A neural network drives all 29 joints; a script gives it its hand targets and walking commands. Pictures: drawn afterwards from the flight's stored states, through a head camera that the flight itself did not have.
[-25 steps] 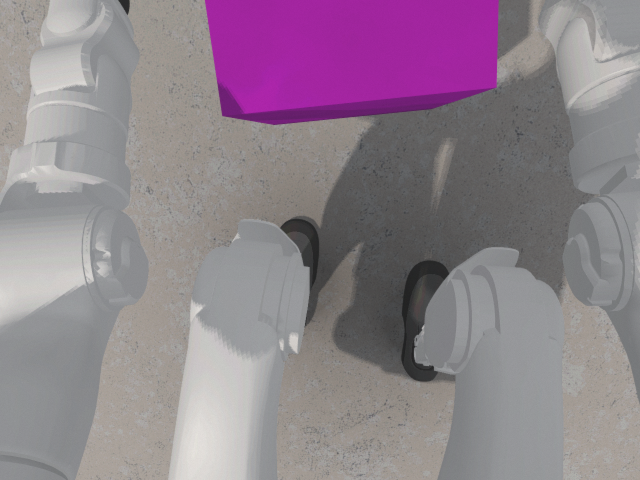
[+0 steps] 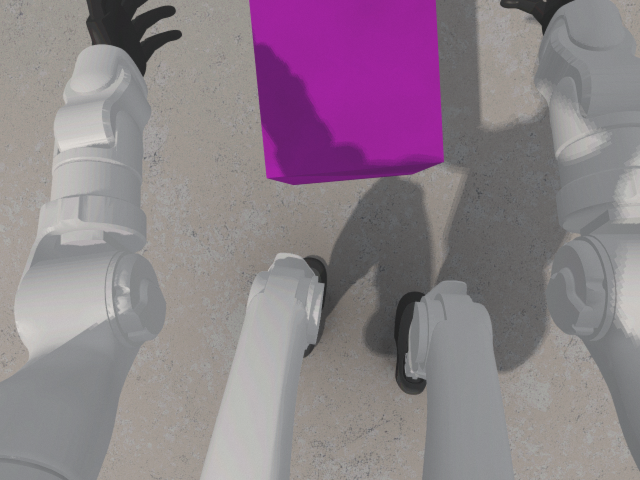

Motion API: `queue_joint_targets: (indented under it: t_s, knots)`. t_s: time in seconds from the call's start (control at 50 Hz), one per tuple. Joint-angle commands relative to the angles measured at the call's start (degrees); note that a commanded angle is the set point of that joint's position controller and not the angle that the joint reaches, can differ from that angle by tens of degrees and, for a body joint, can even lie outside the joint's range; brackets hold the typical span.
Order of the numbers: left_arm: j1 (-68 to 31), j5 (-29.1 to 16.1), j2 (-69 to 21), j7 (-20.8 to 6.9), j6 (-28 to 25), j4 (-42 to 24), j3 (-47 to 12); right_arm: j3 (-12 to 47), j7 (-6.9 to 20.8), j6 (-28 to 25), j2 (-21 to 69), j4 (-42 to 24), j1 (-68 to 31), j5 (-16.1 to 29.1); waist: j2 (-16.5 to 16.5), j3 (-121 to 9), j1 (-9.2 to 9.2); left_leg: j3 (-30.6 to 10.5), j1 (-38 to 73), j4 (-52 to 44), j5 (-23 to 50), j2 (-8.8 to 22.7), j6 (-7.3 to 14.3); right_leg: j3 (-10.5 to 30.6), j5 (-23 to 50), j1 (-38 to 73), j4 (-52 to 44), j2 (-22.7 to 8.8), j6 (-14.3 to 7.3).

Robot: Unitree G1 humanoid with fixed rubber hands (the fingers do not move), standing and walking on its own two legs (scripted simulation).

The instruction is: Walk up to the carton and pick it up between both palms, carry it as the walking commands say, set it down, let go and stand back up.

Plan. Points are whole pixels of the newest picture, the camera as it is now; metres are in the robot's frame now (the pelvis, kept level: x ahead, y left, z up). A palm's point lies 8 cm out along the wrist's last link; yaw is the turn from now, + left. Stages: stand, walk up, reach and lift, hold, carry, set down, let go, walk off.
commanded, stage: set down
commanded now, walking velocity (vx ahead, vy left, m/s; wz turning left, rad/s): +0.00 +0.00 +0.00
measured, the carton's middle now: (345, 82) +0.57 +0.09 -0.37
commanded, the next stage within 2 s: let go in 0.62 s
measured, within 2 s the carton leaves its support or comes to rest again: neither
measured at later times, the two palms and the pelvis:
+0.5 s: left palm out of the picture +0.49 +0.31 +0.05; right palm out of the picture +0.58 -0.11 +0.05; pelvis +0.02 +0.01 +0.14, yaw +1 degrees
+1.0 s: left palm out of the picture +0.41 +0.30 +0.10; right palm out of the picture +0.48 -0.14 +0.10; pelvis +0.06 +0.01 +0.21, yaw +2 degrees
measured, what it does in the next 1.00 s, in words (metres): rises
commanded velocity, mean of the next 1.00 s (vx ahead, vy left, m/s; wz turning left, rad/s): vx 0.00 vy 0.00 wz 0.00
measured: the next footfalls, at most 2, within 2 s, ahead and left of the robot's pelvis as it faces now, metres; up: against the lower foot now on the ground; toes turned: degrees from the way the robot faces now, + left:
none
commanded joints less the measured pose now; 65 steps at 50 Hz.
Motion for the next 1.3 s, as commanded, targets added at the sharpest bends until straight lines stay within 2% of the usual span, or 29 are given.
queue_joint_targets:
  t_s: [0.0,0.24,0.46,0.56,0.64,0.72,0.8,0.88,0.96,1.08,1.12,1.28]
  knots:
    - [-10.8,0.3,9.5,-0.6,-0.7,-7.4,1.4,-1.3,0.3,-0.7,-5.7,-7.7,-14.5,-0.5,-3.6,-66.8,3.06,3.7,48.6,-10.0,24.7,-2.0,-2.4,-4.7,13.4,26.1,-12.9,2.3,1.0]
    - [-7.1,1.2,8.5,-2.2,-0.6,-9.3,1.6,-2.6,1.7,-1.1,-4.7,-8.9,-9.8,-1.3,-1.8,-66.2,2.23,2.6,61.1,-23.5,30.7,-2.0,-2.5,-3.8,18.1,35.1,-26.8,2.1,1.2]
    - [-4.7,3.3,6.1,-2.7,-1.8,-9.0,2.5,-4.9,3.3,-2.5,-3.8,-7.9,-6.7,-3.4,-1.0,-62.6,1.68,1.2,72.4,-38.1,32.6,-1.3,-2.6,-2.6,20.6,44.1,-41.2,1.3,0.9]
    - [-2.9,6.9,1.9,-3.2,-3.1,-5.0,3.7,-6.9,4.5,-3.6,-1.2,-3.4,-5.0,-6.6,-1.1,-53.5,1.15,0.7,69.8,-42.0,29.1,-0.6,-2.9,-2.4,19.0,42.5,-45.1,0.5,0.5]
    - [-1.5,10.2,0.7,-3.3,-3.6,-4.9,5.3,-8.4,4.3,-4.1,0.2,-2.7,-2.2,-9.3,-0.7,-54.1,0.6,0.8,71.2,-42.9,30.0,-0.8,-3.5,-2.4,20.2,44.6,-46.7,0.4,0.5]
    - [3.5,12.3,2.2,-4.0,-4.1,-8.8,5.8,-9.7,2.1,-4.3,1.9,-7.0,3.9,-11.4,0.2,-61.2,0.42,1.5,77.9,-43.5,36.6,-1.4,-3.0,-1.9,26.4,50.8,-48.4,0.8,1.0]
    - [15.0,11.8,3.9,-6.1,-4.4,-16.5,2.7,-8.0,-0.6,-4.9,5.3,-17.3,14.9,-11.8,1.7,-69.6,-0.31,0.6,88.8,-44.5,48.5,-1.7,-1.4,-1.0,35.1,57.5,-50.1,1.2,1.3]
    - [24.6,10.0,4.0,-7.3,-4.1,-24.0,-1.4,-4.1,-0.9,-5.0,6.8,-26.9,24.8,-9.8,3.5,-69.3,-0.72,-2.4,100.1,-46.1,55.6,-0.9,-0.7,-1.1,34.3,57.1,-52.8,1.0,1.3]
    - [36.0,7.8,2.0,-7.9,-4.6,-24.5,-4.5,-1.9,0.2,-5.8,7.4,-29.5,36.3,-8.2,2.9,-61.0,-1.63,-3.6,103.7,-50.0,51.7,-0.4,-1.0,-1.7,29.2,59.6,-56.9,0.4,1.0]
    - [48.2,5.9,-1.3,-7.9,-7.7,-21.2,-8.6,-0.9,2.1,-8.9,7.2,-24.7,49.0,-8.0,2.4,-39.5,-2.82,-3.5,98.8,-58.1,33.8,0.5,-2.2,-2.4,19.9,64.5,-62.4,-0.9,0.1]
    - [51.9,5.5,-1.8,-7.5,-8.7,-21.3,-9.6,-0.8,2.6,-10.0,6.7,-23.6,52.9,-7.9,2.2,-35.6,-3.12,-3.1,99.0,-60.4,30.1,0.6,-2.6,-2.3,18.8,68.2,-64.1,-1.3,-0.1]
    - [69.3,4.7,-2.5,-5.1,-11.3,-27.2,-13.7,1.4,4.1,-13.5,5.7,-25.1,70.4,-5.5,3.4,-25.6,-4.46,-1.5,106.4,-66.3,29.9,0.3,-2.6,-1.0,24.9,85.2,-71.1,-1.7,-0.8]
